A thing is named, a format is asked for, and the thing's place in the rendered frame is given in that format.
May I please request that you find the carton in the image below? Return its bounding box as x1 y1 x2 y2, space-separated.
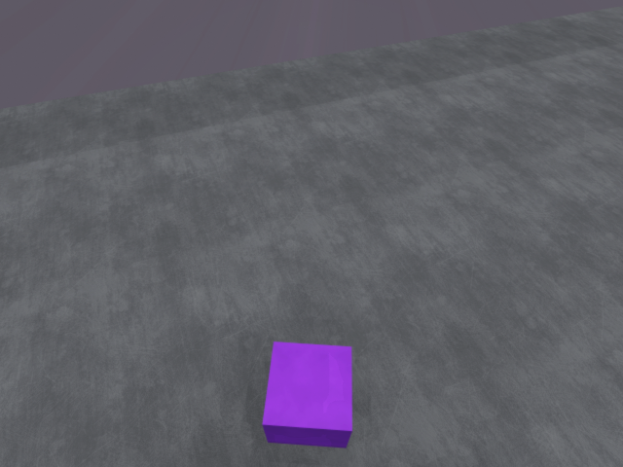
262 341 352 448

